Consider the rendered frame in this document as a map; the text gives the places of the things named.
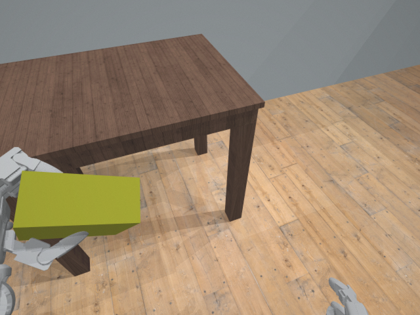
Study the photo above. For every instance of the robot right hand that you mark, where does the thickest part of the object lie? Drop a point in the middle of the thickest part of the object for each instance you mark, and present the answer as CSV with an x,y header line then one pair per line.
x,y
347,297

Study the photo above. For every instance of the robot left hand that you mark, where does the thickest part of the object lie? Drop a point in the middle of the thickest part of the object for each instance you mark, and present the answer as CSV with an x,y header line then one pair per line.
x,y
34,252

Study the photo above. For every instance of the robot left forearm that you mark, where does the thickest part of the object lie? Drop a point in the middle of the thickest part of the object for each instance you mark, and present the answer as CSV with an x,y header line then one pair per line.
x,y
7,296

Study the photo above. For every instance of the sponge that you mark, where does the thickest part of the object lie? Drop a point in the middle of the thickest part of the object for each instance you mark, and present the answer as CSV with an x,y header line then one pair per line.
x,y
57,205

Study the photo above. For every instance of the table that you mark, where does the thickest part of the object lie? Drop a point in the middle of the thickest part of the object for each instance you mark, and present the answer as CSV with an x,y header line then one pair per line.
x,y
77,109

